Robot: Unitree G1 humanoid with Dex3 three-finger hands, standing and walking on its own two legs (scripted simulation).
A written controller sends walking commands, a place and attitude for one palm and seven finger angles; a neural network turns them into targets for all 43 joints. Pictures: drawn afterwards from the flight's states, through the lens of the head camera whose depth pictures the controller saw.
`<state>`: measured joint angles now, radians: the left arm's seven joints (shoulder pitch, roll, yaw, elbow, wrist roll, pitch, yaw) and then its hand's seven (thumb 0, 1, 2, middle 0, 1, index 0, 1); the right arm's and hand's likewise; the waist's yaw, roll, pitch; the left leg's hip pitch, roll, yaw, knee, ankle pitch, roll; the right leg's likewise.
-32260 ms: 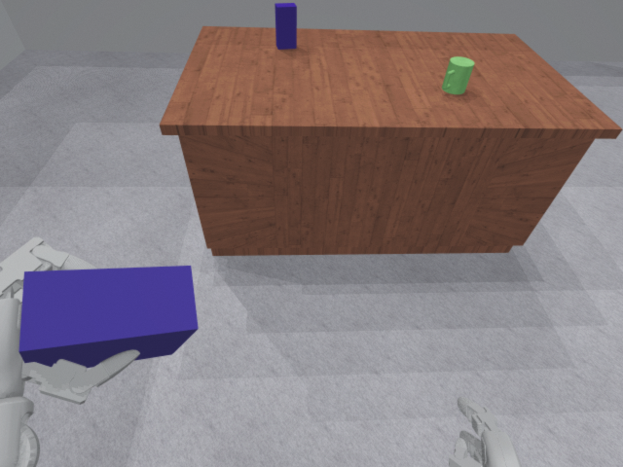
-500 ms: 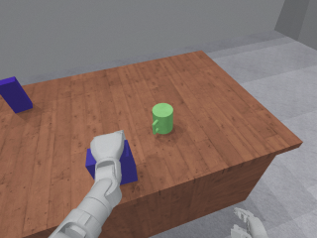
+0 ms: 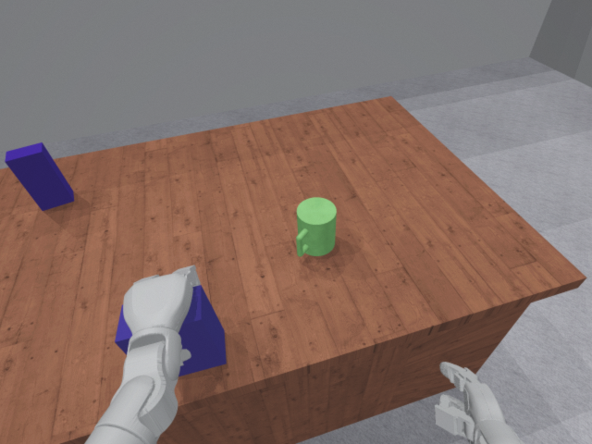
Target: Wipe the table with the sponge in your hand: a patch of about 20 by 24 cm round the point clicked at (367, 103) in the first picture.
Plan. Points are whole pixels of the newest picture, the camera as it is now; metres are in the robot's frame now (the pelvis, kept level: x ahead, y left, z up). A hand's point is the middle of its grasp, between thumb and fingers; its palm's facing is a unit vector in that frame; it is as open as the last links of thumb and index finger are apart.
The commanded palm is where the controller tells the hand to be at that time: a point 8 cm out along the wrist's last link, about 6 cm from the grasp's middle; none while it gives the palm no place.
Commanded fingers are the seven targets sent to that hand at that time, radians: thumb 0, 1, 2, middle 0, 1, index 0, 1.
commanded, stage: wipe forward along the middle lane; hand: left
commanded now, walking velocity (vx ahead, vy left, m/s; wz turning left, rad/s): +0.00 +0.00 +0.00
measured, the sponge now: (181, 342) +0.27 +0.23 -0.05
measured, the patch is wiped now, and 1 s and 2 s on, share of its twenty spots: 1.00 1.00 1.00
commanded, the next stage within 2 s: slide back across to the first lane in 1.64 s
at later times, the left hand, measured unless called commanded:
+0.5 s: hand (176, 302) +0.31 +0.23 +0.01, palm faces -0.06 -0.02 -1.00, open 10.2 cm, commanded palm +0.29 +0.23 +0.03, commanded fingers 0.00 0.10 1.30 -1.20 -1.60 -1.20 -1.60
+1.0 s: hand (175, 274) +0.36 +0.25 +0.01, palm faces -0.10 +0.02 -1.00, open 10.2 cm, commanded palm +0.35 +0.26 +0.03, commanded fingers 0.00 0.10 1.30 -1.20 -1.60 -1.20 -1.60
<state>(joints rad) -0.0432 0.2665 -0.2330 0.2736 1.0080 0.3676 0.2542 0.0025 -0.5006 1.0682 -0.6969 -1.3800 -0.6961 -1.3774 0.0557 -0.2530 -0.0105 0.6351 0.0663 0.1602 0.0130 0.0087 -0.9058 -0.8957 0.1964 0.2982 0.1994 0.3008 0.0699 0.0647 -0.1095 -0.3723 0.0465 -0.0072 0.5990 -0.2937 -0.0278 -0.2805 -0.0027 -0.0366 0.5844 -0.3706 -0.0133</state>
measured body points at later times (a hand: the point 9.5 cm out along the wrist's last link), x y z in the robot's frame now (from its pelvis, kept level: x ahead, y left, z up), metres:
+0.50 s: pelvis -0.03 +0.00 -0.01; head -0.02 -0.03 +0.44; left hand +0.31 +0.23 +0.06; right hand +0.15 -0.23 -0.13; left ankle +0.01 +0.14 -0.73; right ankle -0.04 -0.11 -0.73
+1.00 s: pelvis -0.05 -0.01 -0.02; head +0.00 -0.03 +0.43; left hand +0.36 +0.25 +0.06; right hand +0.04 -0.28 -0.16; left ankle +0.01 +0.14 -0.73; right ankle -0.04 -0.11 -0.73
